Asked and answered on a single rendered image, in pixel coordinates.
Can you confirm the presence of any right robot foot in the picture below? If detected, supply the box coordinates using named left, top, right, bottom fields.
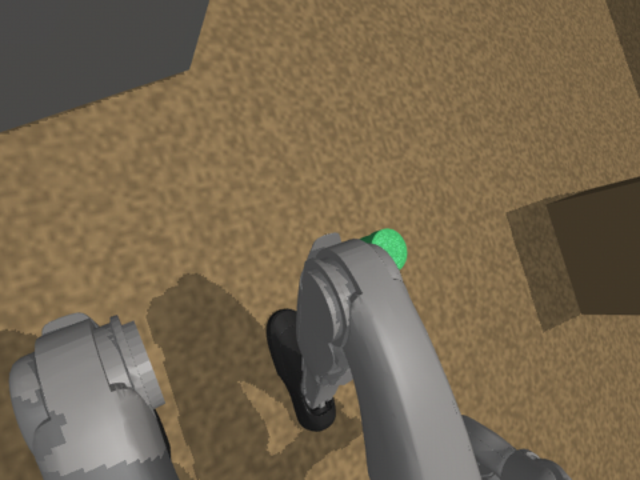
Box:
left=266, top=309, right=336, bottom=432

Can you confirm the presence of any left robot foot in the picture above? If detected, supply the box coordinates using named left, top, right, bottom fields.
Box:
left=154, top=409, right=171, bottom=459

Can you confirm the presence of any right robot arm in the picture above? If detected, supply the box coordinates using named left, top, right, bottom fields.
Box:
left=501, top=449, right=572, bottom=480

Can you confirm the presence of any right robot hand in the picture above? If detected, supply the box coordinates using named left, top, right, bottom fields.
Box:
left=462, top=415, right=517, bottom=480

